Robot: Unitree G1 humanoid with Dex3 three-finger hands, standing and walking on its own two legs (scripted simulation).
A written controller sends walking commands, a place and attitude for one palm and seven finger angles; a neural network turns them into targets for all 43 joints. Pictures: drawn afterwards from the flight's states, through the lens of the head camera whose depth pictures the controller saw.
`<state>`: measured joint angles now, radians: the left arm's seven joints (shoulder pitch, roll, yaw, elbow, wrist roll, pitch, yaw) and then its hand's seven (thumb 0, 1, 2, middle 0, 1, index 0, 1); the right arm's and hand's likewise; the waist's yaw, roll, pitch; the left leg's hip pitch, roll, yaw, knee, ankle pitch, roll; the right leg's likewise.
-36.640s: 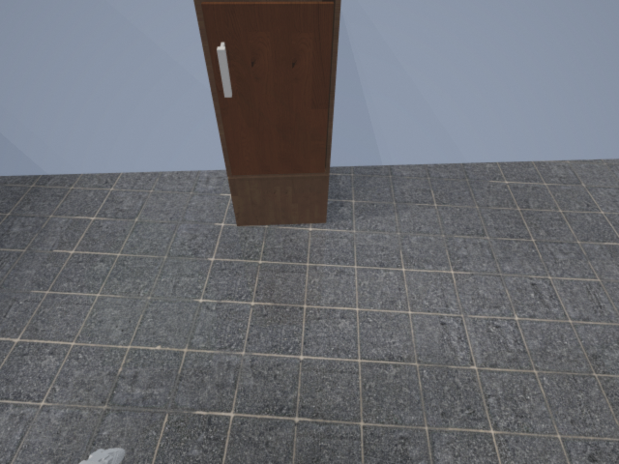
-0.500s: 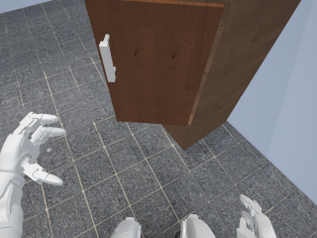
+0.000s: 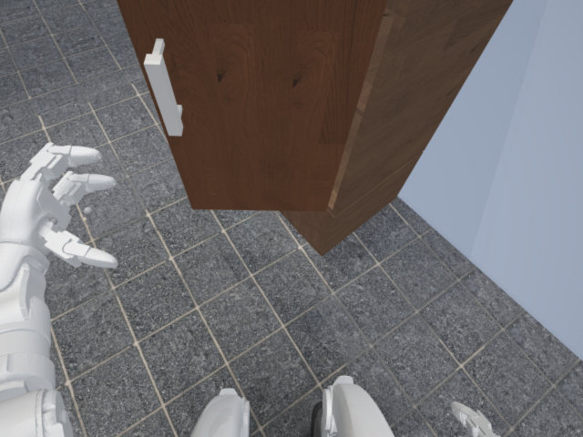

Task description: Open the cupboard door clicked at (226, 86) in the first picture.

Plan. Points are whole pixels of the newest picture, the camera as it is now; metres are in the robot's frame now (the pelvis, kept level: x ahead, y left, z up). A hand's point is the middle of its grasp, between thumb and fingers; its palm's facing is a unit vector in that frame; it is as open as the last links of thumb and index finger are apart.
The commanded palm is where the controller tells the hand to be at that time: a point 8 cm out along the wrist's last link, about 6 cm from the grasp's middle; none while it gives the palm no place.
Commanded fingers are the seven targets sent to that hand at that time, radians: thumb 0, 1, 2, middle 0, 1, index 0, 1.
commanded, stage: move the hooked fingers beside the handle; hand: left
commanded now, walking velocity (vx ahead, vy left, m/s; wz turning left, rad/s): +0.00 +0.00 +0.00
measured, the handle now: (167, 90) +0.62 +0.21 +0.05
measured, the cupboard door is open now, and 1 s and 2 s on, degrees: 51 51 51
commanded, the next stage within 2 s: slide the fingers in behind the handle in 1.80 s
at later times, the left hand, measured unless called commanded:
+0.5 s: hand (108, 161) +0.47 +0.26 +0.05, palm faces -0.01 -1.00 -0.02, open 14.0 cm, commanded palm +0.46 +0.31 +0.05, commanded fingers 0.00 -0.50 0.30 -0.30 -1.20 -0.30 -1.20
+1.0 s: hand (124, 113) +0.56 +0.26 +0.05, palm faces -0.01 -1.00 -0.03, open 13.9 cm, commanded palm +0.56 +0.29 +0.04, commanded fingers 0.00 -0.50 0.30 -0.30 -1.20 -0.30 -1.20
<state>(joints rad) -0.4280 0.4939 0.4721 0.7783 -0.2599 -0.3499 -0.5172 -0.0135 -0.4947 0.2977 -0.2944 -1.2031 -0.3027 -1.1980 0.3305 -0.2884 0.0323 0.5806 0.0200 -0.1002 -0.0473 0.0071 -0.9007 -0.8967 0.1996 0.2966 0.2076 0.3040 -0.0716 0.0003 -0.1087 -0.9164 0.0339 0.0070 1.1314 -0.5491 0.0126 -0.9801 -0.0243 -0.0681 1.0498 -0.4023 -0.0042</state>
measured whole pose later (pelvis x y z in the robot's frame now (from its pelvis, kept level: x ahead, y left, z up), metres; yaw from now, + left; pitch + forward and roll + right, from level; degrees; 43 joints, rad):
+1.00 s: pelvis -0.01 +0.01 -0.03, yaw -2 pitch +29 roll -5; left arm -1.11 0.85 0.53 1.29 -0.02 -0.32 -0.44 -0.01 -0.49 0.30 -0.30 -1.20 -0.30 -1.20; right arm 0.38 -0.29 0.10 0.58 -0.03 0.07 -0.02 0.00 -0.90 -0.90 0.20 0.30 0.21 0.30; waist -0.26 0.02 -0.08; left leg -1.20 0.06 -0.02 1.26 -0.57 0.03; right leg -1.23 0.00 -0.09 1.10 -0.38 0.01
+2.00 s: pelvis +0.00 +0.01 -0.02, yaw -2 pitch +30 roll -6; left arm -1.07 0.81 0.52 1.23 -0.03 -0.32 -0.42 -0.01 -0.49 0.30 -0.29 -1.20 -0.30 -1.20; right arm 0.38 -0.27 0.10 0.57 -0.03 0.11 0.01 0.00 -0.90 -0.90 0.20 0.30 0.21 0.30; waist -0.25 0.03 -0.08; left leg -1.20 0.06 -0.03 1.26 -0.58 0.02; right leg -1.22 0.00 -0.10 1.09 -0.39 0.01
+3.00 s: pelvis +0.01 +0.01 -0.02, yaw -2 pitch +28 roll -4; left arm -1.03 0.61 0.45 1.21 -0.02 -0.39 -0.24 -0.01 -0.49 0.30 -0.30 -1.20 -0.30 -1.20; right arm 0.38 -0.26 0.07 0.58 -0.05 0.09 0.03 0.00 -0.90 -0.90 0.20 0.30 0.21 0.30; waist -0.24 0.03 -0.10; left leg -1.13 0.06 -0.02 1.22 -0.58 0.02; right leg -1.18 0.00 -0.08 1.09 -0.40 0.00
